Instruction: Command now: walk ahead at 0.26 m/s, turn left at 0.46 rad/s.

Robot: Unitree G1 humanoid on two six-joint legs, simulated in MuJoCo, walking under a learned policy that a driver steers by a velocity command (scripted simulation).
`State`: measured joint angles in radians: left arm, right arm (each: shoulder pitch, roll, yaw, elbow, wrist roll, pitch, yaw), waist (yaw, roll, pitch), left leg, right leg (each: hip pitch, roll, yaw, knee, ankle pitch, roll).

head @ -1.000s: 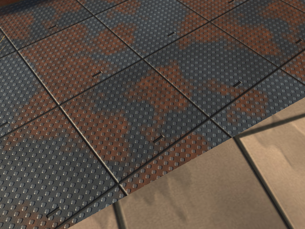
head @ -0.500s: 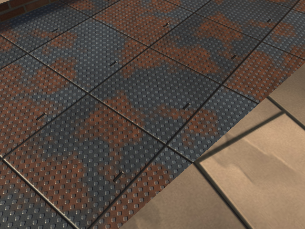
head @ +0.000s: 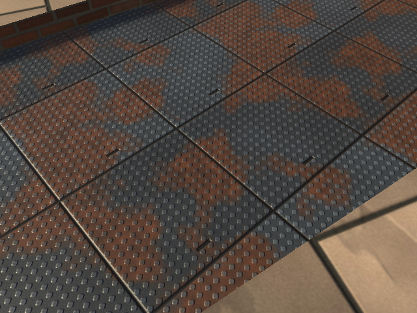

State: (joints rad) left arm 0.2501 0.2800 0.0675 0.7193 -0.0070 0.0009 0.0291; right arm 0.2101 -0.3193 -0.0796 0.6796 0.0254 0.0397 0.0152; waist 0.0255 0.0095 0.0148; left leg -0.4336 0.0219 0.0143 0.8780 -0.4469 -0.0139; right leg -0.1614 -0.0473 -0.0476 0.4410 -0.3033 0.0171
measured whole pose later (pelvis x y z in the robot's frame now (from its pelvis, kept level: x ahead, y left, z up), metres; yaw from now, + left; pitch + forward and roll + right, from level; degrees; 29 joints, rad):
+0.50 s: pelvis +0.18 +0.05 +0.00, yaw +17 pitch +2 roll -1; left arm 0.02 0.29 0.05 0.66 0.00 -0.11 -0.05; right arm 0.46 -0.30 -0.06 0.74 0.02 -0.02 -0.03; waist -0.09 -0.04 0.02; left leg 0.01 -0.07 -0.17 0.36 -0.39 0.06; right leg -0.59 0.00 0.06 0.54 0.07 0.03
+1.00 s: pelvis +0.32 +0.09 -0.01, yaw +12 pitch +2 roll -1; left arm 0.17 0.28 0.05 0.70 -0.03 0.04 0.02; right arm 0.17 -0.24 -0.03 0.63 -0.01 -0.01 -0.01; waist 0.04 0.00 0.00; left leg -0.32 -0.01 -0.05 0.71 -0.32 -0.02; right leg -0.37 0.08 0.12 0.61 -0.26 -0.01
